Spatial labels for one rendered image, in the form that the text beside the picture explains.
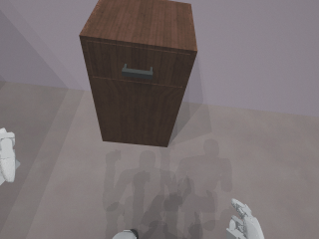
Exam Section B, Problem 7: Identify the robot left hand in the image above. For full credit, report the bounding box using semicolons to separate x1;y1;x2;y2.
0;127;21;185

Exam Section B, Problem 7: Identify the handle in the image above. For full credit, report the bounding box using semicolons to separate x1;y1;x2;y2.
122;64;154;80

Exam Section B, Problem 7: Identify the robot right hand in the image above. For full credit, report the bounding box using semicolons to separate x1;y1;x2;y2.
226;198;265;239

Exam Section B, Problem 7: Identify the cabinet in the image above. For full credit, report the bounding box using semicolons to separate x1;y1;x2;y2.
79;0;197;147

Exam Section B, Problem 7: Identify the drawer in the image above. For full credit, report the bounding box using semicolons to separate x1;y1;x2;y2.
87;40;190;87

